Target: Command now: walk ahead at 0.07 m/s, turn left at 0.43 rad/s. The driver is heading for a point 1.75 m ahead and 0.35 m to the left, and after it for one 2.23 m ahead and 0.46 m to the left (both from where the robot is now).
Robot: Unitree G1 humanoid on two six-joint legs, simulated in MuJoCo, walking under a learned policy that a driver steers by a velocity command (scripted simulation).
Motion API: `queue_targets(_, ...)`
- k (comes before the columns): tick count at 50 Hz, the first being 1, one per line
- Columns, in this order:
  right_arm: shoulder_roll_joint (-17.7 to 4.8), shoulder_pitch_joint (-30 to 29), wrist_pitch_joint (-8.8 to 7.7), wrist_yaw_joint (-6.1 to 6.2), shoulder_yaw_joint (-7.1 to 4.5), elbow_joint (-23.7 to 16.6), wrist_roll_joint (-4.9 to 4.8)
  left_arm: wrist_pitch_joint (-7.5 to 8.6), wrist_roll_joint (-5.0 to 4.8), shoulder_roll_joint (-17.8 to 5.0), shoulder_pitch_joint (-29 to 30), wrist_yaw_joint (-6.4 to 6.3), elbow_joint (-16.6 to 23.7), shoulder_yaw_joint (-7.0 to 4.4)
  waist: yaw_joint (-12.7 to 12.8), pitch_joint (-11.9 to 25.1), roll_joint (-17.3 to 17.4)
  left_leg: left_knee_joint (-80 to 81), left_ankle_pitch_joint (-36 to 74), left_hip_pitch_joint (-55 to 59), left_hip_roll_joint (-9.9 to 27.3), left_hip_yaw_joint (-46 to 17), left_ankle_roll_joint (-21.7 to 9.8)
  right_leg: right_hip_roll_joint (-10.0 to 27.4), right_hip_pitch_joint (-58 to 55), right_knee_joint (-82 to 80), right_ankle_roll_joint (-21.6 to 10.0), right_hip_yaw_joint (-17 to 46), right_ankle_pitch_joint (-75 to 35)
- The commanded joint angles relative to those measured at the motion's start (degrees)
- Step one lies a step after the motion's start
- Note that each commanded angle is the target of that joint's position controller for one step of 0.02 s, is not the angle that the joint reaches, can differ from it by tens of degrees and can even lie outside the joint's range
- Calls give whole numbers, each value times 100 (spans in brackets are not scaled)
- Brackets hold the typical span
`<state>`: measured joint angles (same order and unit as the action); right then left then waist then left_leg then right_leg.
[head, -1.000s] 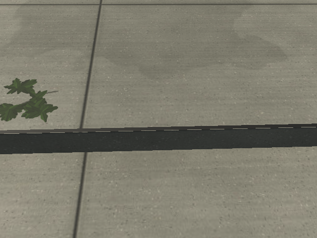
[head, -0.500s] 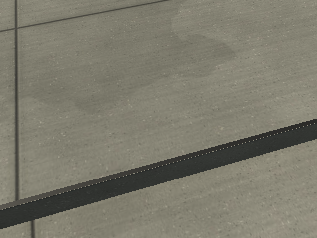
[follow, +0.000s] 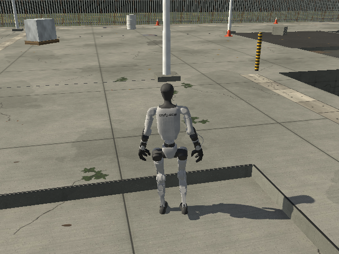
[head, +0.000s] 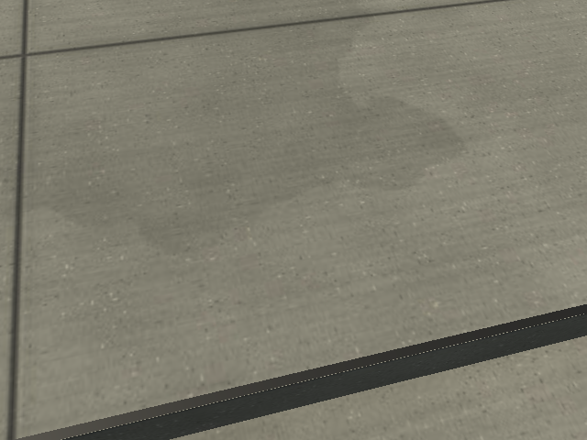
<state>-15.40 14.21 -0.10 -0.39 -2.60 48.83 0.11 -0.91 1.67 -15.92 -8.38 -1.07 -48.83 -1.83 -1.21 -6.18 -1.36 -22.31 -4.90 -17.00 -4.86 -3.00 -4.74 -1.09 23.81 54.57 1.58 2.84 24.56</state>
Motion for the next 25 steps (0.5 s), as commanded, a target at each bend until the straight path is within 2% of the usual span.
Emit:
queue_targets(1,-1028,140,59,54,-293,-252,41,-74,-20,-508,-382,-69,141,-119,81,990,797,649,591,705,1385,-1701,-837,-15,17,-285,82,-31,-77)
queue_targets(3,-1051,127,130,52,-326,-248,73,-89,-44,-516,-187,-81,194,-116,10,905,824,749,-247,574,1349,-1941,-807,-29,15,-521,87,9,-156)
queue_targets(5,-1078,78,179,37,-358,-240,94,-63,-58,-521,-72,-100,226,-108,-24,817,829,759,-559,451,1303,-2116,-768,-68,-85,-777,78,43,-196)
queue_targets(6,-1145,-453,48,182,-366,-556,-123,81,-309,-610,305,-205,410,-184,-13,816,869,931,-1246,409,1366,-2515,-791,-65,-37,-1151,174,459,-264)
queue_targets(7,-1184,-550,2,243,-370,-546,-130,166,-319,-678,370,-243,423,-184,-4,812,899,925,-1386,493,1388,-2628,-772,-60,-85,-1407,208,498,-318)
queue_targets(9,-1206,-550,22,288,-396,-557,-96,269,-288,-708,164,-232,359,-204,41,887,914,847,-1179,513,1309,-2703,-704,-132,-452,-1966,215,477,-454)
queue_targets(11,-1164,-691,106,291,-396,-622,-147,329,-301,-694,-182,-151,227,-228,234,883,864,637,-823,305,1084,-2644,-516,-203,-1093,-2898,126,295,-1002)
queue_targets(12,-1089,-676,146,290,-375,-650,-189,336,-307,-761,-372,-117,158,-266,320,891,782,452,-894,109,877,-2523,-327,-86,-1518,-3456,31,246,-1395)
queue_targets(13,-879,-494,171,286,-316,-665,-188,318,-240,-1019,-484,-120,149,-335,250,1015,279,-209,-1744,-380,525,-2131,-51,637,-2086,-3767,-246,762,-1466)
queue_targets(14,-652,-481,140,275,-273,-843,-190,261,-39,-1496,-292,-143,213,-423,10,824,-1193,-1501,-2592,-1400,-362,-913,266,1766,-2105,-4128,-1050,2220,-1619)
queue_targets(15,-1087,-348,81,263,-399,-777,-119,276,153,-1256,114,-133,407,-365,-11,751,-1228,-2914,-2955,-1489,-224,-698,531,2314,-1583,-4180,-1572,2646,-2210)
queue_targets(16,-1344,-143,93,239,-494,-652,-112,293,104,-964,475,-159,572,-278,-174,739,-809,-3617,-2634,-1401,-33,-714,638,2160,-1458,-4030,-1497,2149,-2498)
queue_targets(17,-1298,-11,151,240,-517,-523,-94,299,-24,-828,670,-177,630,-246,-234,687,-549,-3937,-2306,-1441,22,-632,752,1792,-1486,-3891,-1251,1583,-2487)
queue_targets(18,-1181,15,209,258,-503,-488,-63,294,-129,-792,692,-197,645,-227,-192,663,-479,-4280,-2026,-1623,70,-581,868,1615,-1639,-3807,-1134,1297,-2436)
queue_targets(19,-1055,-41,245,242,-468,-525,-70,272,-165,-785,643,-214,633,-201,-121,588,-482,-4520,-1900,-1731,123,-494,973,1541,-1635,-3773,-1150,1059,-2676)
queue_targets(22,-876,-625,210,184,-373,-850,-162,179,-95,-888,320,-268,543,-203,193,532,-639,-4023,-1596,-1975,364,-99,1174,1434,-2003,-3819,-1323,607,-2998)
queue_targets(25,-804,-895,169,124,-295,-1069,-135,130,-85,-1101,142,-264,489,-272,374,767,-675,-3302,-1676,-1711,602,39,1237,1609,-2355,-3748,-1466,499,-3356)
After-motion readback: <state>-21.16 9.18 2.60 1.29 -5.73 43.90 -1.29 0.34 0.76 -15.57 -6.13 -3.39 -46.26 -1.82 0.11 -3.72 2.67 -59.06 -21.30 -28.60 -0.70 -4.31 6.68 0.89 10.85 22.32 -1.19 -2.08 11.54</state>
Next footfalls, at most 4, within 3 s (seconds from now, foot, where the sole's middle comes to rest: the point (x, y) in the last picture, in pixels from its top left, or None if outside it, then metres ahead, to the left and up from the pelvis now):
0.26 right None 0.10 -0.14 -0.78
0.68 left None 0.01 0.11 -0.78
1.02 right None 0.09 -0.12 -0.78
1.62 right None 0.26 -0.03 -0.78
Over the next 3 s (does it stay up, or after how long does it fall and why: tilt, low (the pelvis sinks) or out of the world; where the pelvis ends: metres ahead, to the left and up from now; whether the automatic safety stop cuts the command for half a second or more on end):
stays up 0.87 0.33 0.15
